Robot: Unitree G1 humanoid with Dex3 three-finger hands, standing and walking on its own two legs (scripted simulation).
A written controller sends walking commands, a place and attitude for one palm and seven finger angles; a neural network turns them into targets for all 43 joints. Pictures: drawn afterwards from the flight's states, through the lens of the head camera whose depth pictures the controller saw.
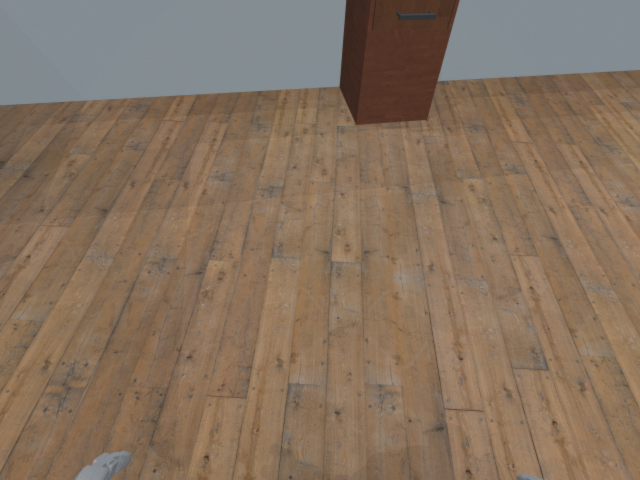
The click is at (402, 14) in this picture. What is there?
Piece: drawer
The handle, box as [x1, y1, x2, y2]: [397, 11, 435, 19]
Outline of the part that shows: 435,18 435,14 430,11 428,13 420,14 400,14 397,12 399,19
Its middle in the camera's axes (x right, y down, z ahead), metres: +0.45 -1.05 +1.82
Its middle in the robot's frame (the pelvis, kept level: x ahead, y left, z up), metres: +2.07 -0.35 -0.18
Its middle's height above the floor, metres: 0.59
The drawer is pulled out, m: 0.00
